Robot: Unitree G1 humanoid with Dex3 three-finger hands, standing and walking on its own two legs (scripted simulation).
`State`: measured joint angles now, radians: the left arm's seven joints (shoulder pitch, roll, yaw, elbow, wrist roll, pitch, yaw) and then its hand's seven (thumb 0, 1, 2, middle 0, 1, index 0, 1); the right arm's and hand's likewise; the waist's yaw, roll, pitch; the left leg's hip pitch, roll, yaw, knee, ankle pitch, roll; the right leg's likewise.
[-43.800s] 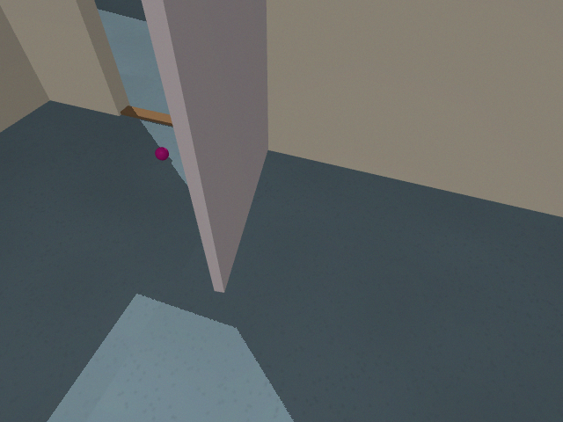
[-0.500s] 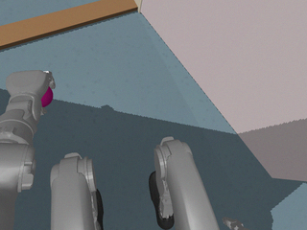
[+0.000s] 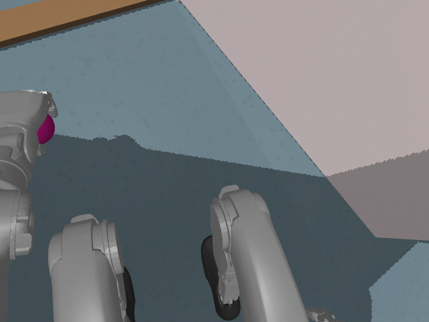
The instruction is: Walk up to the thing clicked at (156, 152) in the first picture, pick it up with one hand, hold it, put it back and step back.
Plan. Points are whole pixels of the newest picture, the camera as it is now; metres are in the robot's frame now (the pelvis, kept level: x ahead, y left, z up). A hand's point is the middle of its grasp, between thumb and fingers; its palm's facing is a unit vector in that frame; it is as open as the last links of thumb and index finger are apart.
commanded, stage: lower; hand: left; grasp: from above
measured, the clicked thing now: (32, 126) +0.51 +0.25 -0.17
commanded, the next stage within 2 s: rest in 0.26 s
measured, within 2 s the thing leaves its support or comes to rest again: rests again in 1.76 s
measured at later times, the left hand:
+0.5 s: hand (44, 138) +0.50 +0.24 -0.22, palm faces -0.45 -0.05 -0.89, open 9.0 cm
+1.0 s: hand (51, 142) +0.50 +0.24 -0.25, palm faces -0.46 -0.08 -0.88, open 9.1 cm
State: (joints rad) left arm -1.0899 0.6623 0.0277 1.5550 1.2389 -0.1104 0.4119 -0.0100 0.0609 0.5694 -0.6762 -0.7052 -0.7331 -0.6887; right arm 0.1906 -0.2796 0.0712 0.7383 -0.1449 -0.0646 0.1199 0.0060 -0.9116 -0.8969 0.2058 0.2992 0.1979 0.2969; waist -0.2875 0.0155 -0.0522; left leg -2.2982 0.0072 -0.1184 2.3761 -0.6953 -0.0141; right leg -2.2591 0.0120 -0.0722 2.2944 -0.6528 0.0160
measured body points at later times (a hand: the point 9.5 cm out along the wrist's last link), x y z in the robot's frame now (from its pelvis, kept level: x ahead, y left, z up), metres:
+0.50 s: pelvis +0.01 +0.00 -0.02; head +0.27 +0.06 +0.34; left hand +0.52 +0.24 -0.17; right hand +0.01 -0.26 -0.11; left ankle +0.07 +0.13 -0.30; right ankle +0.10 -0.12 -0.30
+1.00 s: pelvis +0.01 +0.01 -0.03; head +0.29 +0.07 +0.31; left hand +0.52 +0.24 -0.20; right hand +0.00 -0.26 -0.10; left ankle +0.07 +0.13 -0.30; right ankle +0.10 -0.12 -0.30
